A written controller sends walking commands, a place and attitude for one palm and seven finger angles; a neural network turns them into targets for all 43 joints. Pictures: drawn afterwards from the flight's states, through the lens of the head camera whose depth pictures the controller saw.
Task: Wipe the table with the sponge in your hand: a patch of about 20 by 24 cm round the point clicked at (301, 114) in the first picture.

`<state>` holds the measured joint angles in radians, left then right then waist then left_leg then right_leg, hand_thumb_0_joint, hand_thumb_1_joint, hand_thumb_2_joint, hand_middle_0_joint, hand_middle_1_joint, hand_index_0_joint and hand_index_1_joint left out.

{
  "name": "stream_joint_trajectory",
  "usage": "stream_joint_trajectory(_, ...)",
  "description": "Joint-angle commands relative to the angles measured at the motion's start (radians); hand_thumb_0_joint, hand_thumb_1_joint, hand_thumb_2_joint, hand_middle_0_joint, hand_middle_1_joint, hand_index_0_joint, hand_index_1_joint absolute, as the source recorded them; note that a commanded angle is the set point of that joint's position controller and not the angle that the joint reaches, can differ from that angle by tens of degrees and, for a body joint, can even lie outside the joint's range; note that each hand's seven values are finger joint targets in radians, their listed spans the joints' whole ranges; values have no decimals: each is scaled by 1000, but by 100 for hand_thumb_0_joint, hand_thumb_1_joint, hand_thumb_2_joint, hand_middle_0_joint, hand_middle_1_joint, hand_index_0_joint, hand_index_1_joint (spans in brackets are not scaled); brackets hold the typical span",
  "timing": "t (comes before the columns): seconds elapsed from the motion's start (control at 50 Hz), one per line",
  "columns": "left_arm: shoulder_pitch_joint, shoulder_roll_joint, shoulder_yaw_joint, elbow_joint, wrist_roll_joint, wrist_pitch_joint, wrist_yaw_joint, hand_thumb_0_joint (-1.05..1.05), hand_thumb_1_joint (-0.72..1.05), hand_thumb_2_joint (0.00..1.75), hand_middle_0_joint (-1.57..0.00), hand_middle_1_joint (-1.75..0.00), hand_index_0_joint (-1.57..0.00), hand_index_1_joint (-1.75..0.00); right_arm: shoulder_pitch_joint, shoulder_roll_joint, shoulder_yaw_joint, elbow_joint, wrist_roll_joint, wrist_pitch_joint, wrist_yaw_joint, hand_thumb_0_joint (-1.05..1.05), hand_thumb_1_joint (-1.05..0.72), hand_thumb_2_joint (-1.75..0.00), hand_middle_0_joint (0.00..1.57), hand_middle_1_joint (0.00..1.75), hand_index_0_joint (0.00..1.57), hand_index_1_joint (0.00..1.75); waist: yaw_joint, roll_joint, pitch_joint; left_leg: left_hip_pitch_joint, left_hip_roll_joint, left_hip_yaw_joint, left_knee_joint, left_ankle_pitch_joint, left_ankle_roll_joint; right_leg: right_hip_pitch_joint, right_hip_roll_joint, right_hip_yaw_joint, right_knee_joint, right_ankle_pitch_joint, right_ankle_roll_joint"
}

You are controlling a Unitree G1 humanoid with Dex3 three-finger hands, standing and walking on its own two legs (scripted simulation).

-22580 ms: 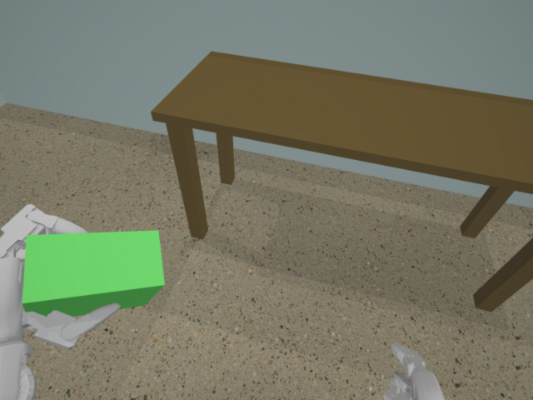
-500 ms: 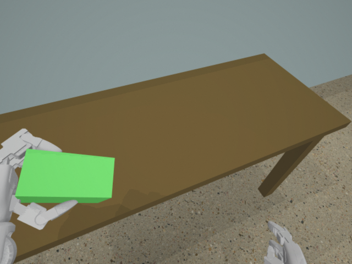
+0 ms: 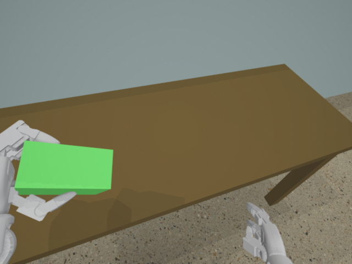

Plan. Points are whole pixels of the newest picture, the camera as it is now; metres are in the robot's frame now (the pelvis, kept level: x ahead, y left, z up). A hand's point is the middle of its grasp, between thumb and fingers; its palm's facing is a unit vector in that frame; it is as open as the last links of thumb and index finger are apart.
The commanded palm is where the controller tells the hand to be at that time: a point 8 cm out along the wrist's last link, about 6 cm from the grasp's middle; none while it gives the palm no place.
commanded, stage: come to a stop and stand still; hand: left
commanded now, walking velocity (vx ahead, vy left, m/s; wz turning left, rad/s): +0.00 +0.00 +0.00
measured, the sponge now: (79, 172) +0.23 +0.21 +0.13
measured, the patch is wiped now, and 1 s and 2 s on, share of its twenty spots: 0.00 0.00 0.00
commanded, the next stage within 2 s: look again from close up in 0.24 s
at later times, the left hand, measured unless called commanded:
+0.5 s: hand (49, 175) +0.21 +0.24 +0.15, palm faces +0.35 -0.85 -0.40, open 10.7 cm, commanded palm +0.15 +0.27 +0.17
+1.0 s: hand (40, 147) +0.24 +0.25 +0.19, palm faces +0.41 -0.76 -0.50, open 10.7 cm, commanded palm +0.15 +0.26 +0.17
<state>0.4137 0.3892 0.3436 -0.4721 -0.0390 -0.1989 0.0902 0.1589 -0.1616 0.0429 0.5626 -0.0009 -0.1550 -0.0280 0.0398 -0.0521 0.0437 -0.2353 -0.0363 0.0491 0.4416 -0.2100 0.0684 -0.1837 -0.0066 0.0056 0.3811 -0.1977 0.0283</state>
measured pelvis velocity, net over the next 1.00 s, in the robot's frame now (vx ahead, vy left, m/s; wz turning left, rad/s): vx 0.00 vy -0.02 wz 0.04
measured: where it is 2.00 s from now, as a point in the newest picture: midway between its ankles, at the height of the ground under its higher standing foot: outside the picture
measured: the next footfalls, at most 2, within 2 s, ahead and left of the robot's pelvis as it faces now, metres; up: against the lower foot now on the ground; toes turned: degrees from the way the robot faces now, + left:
none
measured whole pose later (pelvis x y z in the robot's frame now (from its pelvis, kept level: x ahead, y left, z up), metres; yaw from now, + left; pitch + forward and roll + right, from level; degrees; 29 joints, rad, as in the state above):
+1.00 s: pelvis +0.00 -0.02 +0.00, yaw +2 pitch +1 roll -1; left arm 0.21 0.54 0.39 -0.37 -0.01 -0.25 0.07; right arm 0.22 -0.22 0.04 0.56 0.03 -0.15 -0.07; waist 0.05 -0.03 0.05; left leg -0.29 -0.02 0.01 0.50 -0.22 0.04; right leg -0.23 0.01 -0.03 0.45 -0.23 0.00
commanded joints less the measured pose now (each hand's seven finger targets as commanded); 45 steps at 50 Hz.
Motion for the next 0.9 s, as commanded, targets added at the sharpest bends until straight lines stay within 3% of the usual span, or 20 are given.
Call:
stream_joint_trajectory(0.0, -117, 147, 107, -269, -6, -79, 27, 0, 10, 130, -120, -160, -120, -160, -58, -153, -62, -141, 7, -53, -12, 0, -90, -90, 20, 30, 20, 30, -19, 204, -168, 70, 153, -122, -130, 189, -93, 50, -14, 6, 13, 115, -37)
stream_joint_trajectory(0.02, -111, 123, 86, -244, -8, -82, 24, 0, 10, 130, -120, -160, -120, -160, -47, -157, -61, -136, 4, -49, -11, 0, -90, -90, 20, 30, 20, 30, -20, 196, -156, 45, 157, -127, -144, 156, -89, 52, -10, -3, 16, 92, -35)
stream_joint_trajectory(0.08, -100, 138, 102, -249, -4, -81, 29, 0, 10, 130, -120, -160, -120, -160, -42, -160, -69, -142, 6, -49, -10, 0, -90, -90, 20, 30, 20, 30, -18, 156, -172, 39, 158, -132, -132, 129, -87, 74, -21, 6, 5, 108, -36)
stream_joint_trajectory(0.2, -79, 155, 122, -250, 1, -83, 37, 0, 10, 130, -120, -160, -120, -160, -54, -163, -71, -138, 12, -50, -14, 0, -90, -90, 20, 30, 20, 30, -21, 158, -162, 30, 138, -126, -137, 80, -89, 75, -23, 14, -10, 118, -38)
stream_joint_trajectory(0.22, -65, 125, 98, -219, -5, -85, 31, 0, 10, 130, -120, -160, -120, -160, -43, -165, -68, -134, 7, -45, -13, 0, -90, -90, 20, 30, 20, 30, -20, 142, -149, 5, 138, -131, -152, 44, -83, 76, -17, 6, -13, 95, -35)
stream_joint_trajectory(0.3, -72, 163, 132, -246, 1, -87, 39, 0, 10, 130, -120, -160, -120, -160, -54, -164, -73, -135, 14, -50, -18, 0, -90, -90, 20, 30, 20, 30, -21, 144, -150, 5, 133, -128, -143, 22, -78, 79, -24, 21, -17, 104, -38)
stream_joint_trajectory(0.32, -57, 136, 112, -217, -4, -91, 34, 0, 10, 130, -120, -160, -120, -160, -43, -169, -71, -129, 8, -47, -17, 0, -90, -90, 20, 30, 20, 30, -20, 127, -148, -7, 131, -131, -150, 12, -73, 79, -19, 13, -21, 93, -36)
stream_joint_trajectory(0.4, -35, 173, 146, -235, -5, -85, 39, 0, 10, 130, -120, -160, -120, -160, -53, -167, -77, -130, 14, -51, -21, 0, -90, -90, 20, 30, 20, 30, -22, 108, -172, 25, 120, -118, -112, 52, -63, 82, -34, 38, -36, 138, -40)
stream_joint_trajectory(0.42, -24, 135, 114, -205, -12, -85, 33, 0, 10, 130, -120, -160, -120, -160, -43, -168, -72, -128, 8, -47, -20, 0, -90, -90, 20, 30, 20, 30, -21, 94, -164, 19, 116, -117, -115, 50, -60, 75, -34, 32, -44, 130, -40)
stream_joint_trajectory(0.5, -46, 156, 126, -224, -7, -78, 38, 0, 10, 130, -120, -160, -120, -160, -59, -170, -79, -125, 16, -49, -24, 0, -90, -90, 20, 30, 20, 30, -25, 114, -152, 37, 113, -113, -110, 38, -60, 45, -36, 54, -55, 119, -43)
stream_joint_trajectory(0.52, -41, 128, 99, -202, -10, -79, 33, 0, 10, 130, -120, -160, -120, -160, -49, -172, -75, -122, 10, -46, -23, 0, -90, -90, 20, 30, 20, 30, -24, 112, -143, 28, 113, -110, -114, 28, -54, 41, -32, 47, -60, 109, -42)
stream_joint_trajectory(0.6, -55, 163, 128, -226, -7, -71, 40, 0, 10, 130, -120, -160, -120, -160, -64, -170, -78, -125, 14, -44, -28, 0, -90, -90, 20, 30, 20, 30, -24, 125, -149, 41, 110, -106, -107, 33, -54, 40, -37, 64, -66, 121, -44)
stream_joint_trajectory(0.62, -45, 128, 98, -200, -11, -72, 35, 0, 10, 130, -120, -160, -120, -160, -53, -169, -74, -125, 9, -41, -27, 0, -90, -90, 20, 30, 20, 30, -23, 104, -142, 31, 108, -106, -111, 26, -50, 39, -33, 52, -70, 111, -42)
stream_joint_trajectory(0.68, -42, 143, 111, -197, -14, -61, 37, 0, 10, 130, -120, -160, -120, -160, -52, -168, -79, -131, 13, -38, -27, 0, -90, -90, 20, 30, 20, 30, -22, 85, -150, 43, 106, -104, -97, 44, -50, 40, -40, 75, -80, 132, -45)
stream_joint_trajectory(0.7, -47, 155, 122, -209, -11, -57, 41, 0, 10, 130, -120, -160, -120, -160, -65, -169, -79, -128, 15, -38, -29, 0, -90, -90, 20, 30, 20, 30, -25, 97, -144, 55, 105, -101, -96, 46, -51, 27, -40, 77, -84, 130, -46)
stream_joint_trajectory(0.72, -45, 126, 96, -195, -13, -59, 37, 0, 10, 130, -120, -160, -120, -160, -56, -172, -75, -125, 9, -32, -27, 0, -90, -90, 20, 30, 20, 30, -23, 99, -148, 46, 104, -97, -95, 52, -46, 38, -39, 66, -83, 137, -44)
stream_joint_trajectory(0.8, -59, 160, 120, -241, -10, -54, 43, 0, 10, 130, -120, -160, -120, -160, -67, -173, -81, -132, 16, -33, -28, 0, -90, -90, 20, 30, 20, 30, -25, 122, -165, 66, 104, -98, -83, 95, -49, 47, -46, 76, -68, 180, -48)
stream_joint_trajectory(0.82, -38, 136, 101, -215, -16, -55, 39, 0, 10, 130, -120, -160, -120, -160, -59, -169, -74, -132, 10, -29, -28, 0, -90, -90, 20, 30, 20, 30, -22, 99, -166, 61, 105, -100, -89, 94, -45, 51, -43, 61, -69, 173, -44)
stream_joint_trajectory(0.88, -39, 149, 111, -240, -16, -53, 39, 0, 10, 130, -120, -160, -120, -160, -56, -170, -78, -139, 14, -28, -28, 0, -90, -90, 20, 30, 20, 30, -22, 109, -182, 69, 111, -109, -86, 143, -51, 68, -43, 64, -55, 206, -47)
